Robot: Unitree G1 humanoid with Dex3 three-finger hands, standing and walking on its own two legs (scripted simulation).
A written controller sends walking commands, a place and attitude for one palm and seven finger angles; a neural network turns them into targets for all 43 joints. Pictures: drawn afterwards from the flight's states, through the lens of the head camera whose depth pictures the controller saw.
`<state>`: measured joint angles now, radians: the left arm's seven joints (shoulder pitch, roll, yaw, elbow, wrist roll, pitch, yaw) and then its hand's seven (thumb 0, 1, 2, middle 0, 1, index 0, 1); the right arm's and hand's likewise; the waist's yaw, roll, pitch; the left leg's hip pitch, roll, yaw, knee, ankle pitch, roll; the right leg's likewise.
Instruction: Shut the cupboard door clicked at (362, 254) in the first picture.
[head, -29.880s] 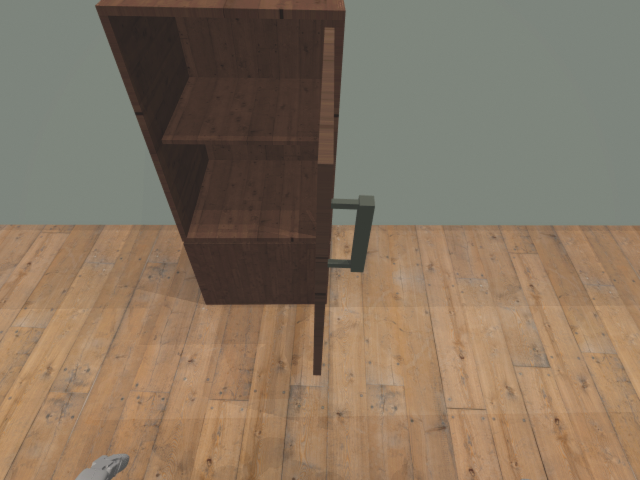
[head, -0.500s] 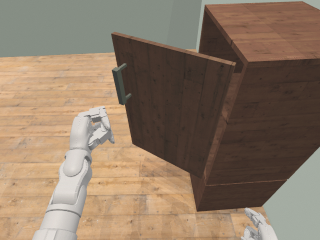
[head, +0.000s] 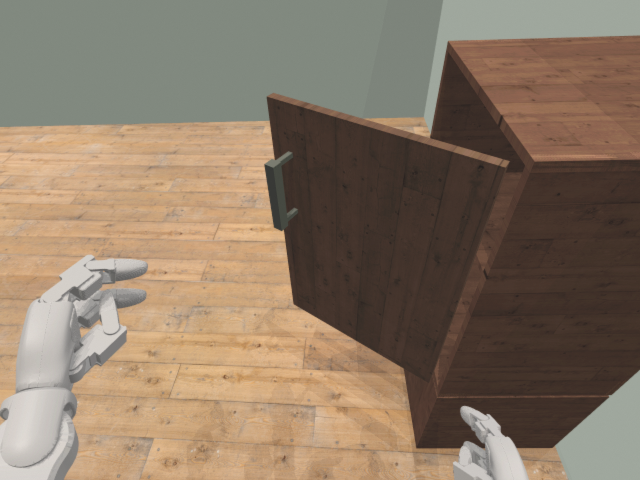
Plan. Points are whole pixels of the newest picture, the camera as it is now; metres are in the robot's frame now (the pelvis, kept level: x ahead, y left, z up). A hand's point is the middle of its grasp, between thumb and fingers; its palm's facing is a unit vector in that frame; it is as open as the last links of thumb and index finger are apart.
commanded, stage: draw the hand back to the body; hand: left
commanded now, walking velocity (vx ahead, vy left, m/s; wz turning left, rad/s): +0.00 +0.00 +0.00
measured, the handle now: (283, 191) +0.61 +0.14 +0.03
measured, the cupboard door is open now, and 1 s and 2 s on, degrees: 55 55 55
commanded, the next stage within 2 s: step back with the hand held close in 0.54 s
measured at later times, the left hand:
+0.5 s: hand (88, 349) +0.19 +0.25 +0.15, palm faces +0.43 -0.81 -0.39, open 7.4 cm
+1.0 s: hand (74, 345) +0.20 +0.27 +0.15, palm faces +0.35 -0.80 -0.49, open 7.4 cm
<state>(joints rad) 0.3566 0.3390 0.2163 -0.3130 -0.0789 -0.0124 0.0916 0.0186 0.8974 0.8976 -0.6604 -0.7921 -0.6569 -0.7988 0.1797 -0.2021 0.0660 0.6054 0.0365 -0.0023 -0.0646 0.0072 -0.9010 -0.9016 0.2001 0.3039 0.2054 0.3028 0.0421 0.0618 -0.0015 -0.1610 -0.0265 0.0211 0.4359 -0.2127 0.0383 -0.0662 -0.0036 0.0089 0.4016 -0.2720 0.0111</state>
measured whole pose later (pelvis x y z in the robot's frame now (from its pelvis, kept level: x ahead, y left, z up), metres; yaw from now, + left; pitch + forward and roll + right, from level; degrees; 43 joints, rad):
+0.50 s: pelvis +0.01 -0.01 +0.00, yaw +0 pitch -4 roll +0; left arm 0.48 0.35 0.31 -0.39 -0.08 -0.03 0.11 0.02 0.89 0.90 -0.22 -0.31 -0.22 -0.32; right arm 0.19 -0.22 0.03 0.62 0.03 -0.08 -0.08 0.01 -0.90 -0.90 0.20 0.30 0.20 0.30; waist 0.05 0.05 -0.01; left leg -0.15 -0.02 0.01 0.43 -0.22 0.03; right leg -0.06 0.01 0.00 0.40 -0.28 0.00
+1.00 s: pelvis -0.01 +0.01 +0.00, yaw -1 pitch +1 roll -1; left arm 0.55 0.43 0.37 -0.42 -0.08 -0.12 0.11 0.02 0.89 0.90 -0.21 -0.30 -0.21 -0.30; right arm 0.17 -0.25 -0.01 0.58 0.04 0.05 -0.09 0.01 -0.90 -0.90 0.20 0.30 0.20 0.30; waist 0.01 0.05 -0.03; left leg -0.29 -0.02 0.04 0.49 -0.22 0.05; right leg -0.21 0.00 0.03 0.46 -0.27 0.02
